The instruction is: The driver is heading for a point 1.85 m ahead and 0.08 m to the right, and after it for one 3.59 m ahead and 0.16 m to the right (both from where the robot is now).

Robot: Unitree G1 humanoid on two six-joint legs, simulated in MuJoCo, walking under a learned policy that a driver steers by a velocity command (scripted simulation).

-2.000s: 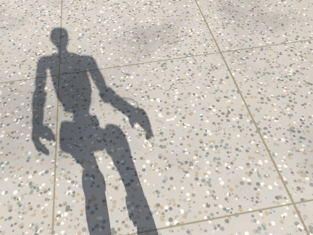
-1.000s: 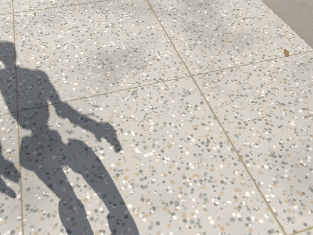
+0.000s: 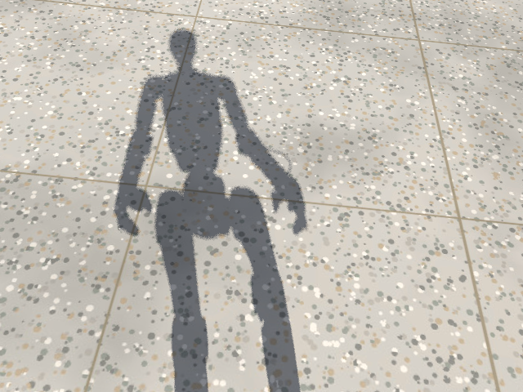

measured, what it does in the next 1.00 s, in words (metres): steps on the spot: right foot, then left foot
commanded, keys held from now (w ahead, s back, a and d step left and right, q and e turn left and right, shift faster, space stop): q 0.26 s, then no key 0.22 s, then e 0.52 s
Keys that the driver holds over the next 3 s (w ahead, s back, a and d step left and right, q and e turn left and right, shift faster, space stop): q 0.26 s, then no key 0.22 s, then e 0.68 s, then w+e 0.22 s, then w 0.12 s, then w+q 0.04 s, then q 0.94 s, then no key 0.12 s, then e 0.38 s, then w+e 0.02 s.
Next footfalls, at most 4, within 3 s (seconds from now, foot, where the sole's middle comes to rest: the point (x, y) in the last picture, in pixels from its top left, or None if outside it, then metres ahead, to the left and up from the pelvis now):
0.32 right None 0.06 -0.11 -0.78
0.66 left None -0.02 0.08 -0.78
1.02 right None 0.00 -0.14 -0.78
1.54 left None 0.14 0.03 -0.78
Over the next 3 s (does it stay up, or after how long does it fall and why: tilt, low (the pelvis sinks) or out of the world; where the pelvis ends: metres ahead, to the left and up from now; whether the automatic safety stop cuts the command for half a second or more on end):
stays up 0.17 -0.09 -0.01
